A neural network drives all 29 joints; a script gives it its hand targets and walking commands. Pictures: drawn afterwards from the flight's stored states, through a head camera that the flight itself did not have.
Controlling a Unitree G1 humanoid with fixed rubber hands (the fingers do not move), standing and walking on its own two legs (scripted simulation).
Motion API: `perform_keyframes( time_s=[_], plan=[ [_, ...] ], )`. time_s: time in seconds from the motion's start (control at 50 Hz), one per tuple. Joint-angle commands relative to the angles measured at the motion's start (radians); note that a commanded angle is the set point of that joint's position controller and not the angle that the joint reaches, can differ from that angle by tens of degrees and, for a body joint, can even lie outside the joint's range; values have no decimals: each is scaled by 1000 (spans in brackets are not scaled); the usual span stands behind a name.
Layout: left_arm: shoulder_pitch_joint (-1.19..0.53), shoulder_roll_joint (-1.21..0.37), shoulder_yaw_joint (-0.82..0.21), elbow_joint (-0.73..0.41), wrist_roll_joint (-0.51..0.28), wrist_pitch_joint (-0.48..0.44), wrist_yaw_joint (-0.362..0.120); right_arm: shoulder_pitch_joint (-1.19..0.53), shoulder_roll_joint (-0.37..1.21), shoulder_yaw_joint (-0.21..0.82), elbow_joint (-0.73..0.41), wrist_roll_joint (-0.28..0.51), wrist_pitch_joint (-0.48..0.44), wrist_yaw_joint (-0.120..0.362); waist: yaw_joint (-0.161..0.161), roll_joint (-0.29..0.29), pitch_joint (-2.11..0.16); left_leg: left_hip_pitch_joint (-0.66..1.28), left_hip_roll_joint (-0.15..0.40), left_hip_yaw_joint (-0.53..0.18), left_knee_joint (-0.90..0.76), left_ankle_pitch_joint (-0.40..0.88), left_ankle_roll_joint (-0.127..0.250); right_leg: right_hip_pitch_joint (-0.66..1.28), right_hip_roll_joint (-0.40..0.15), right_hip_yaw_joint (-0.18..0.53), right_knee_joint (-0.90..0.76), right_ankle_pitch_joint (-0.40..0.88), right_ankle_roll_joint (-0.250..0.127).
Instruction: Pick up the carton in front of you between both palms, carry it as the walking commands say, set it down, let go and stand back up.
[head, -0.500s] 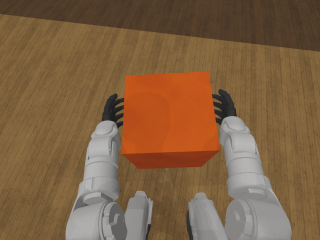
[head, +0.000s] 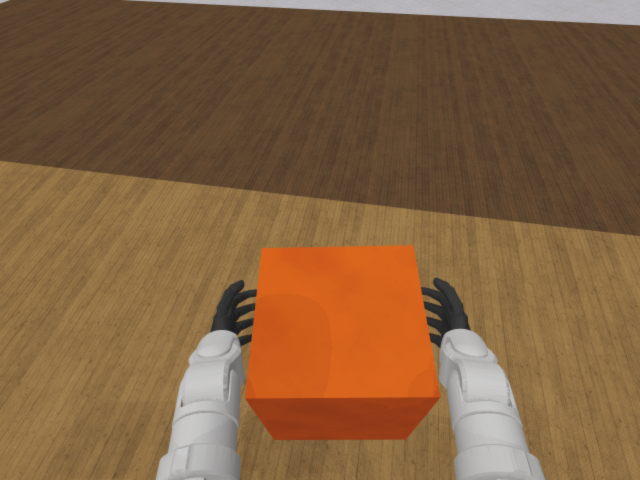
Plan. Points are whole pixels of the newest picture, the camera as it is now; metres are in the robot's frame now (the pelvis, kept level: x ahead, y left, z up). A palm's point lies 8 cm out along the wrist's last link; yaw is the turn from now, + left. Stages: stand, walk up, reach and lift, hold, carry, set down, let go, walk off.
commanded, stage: reach and lift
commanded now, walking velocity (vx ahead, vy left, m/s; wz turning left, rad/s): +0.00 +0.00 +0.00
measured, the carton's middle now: (338, 350) +0.34 +0.01 -0.08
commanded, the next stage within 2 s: hold in 1.22 s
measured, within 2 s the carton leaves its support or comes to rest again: neither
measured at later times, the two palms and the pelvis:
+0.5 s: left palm (214, 334) +0.30 +0.15 +0.05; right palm (472, 334) +0.30 -0.15 +0.05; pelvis +0.00 +0.00 +0.03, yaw +0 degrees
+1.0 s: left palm (214, 323) +0.30 +0.15 +0.06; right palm (474, 322) +0.31 -0.15 +0.06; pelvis +0.02 +0.00 +0.03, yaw +0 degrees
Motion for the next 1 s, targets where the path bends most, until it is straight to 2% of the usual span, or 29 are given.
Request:
perform_keyframes(
  time_s=[0.0, 0.12, 0.22, 0.28, 0.32, 0.5, 0.84, 0.98],
  plan=[
    [-469, -987, -621, 4, -180, 9, -243, -445, 999, 613, 20, 174, 24, 253, -1, 8, -376, 337, -91, -11, -152, 319, 16, 327, 86, 8, -159, 315, -3],
    [-398, -974, -666, -89, -205, 80, -238, -364, 985, 650, -68, 197, 98, 254, -9, 7, -245, 465, -79, -14, -276, 315, 13, 470, 75, 7, -278, 320, -3],
    [-372, -939, -593, -61, -170, 131, -243, -347, 950, 580, -50, 167, 149, 261, -12, 6, -74, 482, -74, -13, -344, 186, 21, 471, 65, 3, -345, 194, -10],
    [-421, -929, -537, -34, -144, 135, -251, -400, 938, 525, -22, 144, 154, 272, -7, 4, -19, 468, -71, -7, -352, 106, 27, 456, 61, -3, -353, 108, -15],
    [-468, -946, -544, -41, -150, 129, -256, -449, 953, 533, -33, 150, 150, 279, -7, 3, -37, 477, -69, -5, -348, 90, 30, 462, 61, -6, -350, 90, -16],
    [-530, -962, -573, -63, -160, 129, -260, -506, 965, 559, -52, 157, 148, 281, -10, 4, -112, 518, -70, 1, -345, 119, 24, 510, 64, -11, -348, 123, -13],
    [-388, -924, -608, -170, -184, 167, -243, -363, 931, 595, -160, 182, 186, 264, -8, 2, -120, 604, -80, -7, -380, 311, 13, 596, 70, -1, -384, 312, 0],
    [-350, -914, -627, -217, -197, 185, -238, -324, 922, 614, -206, 196, 203, 257, -9, 2, -110, 625, -82, -12, -390, 353, 10, 614, 71, 3, -393, 355, 2]
  ],
)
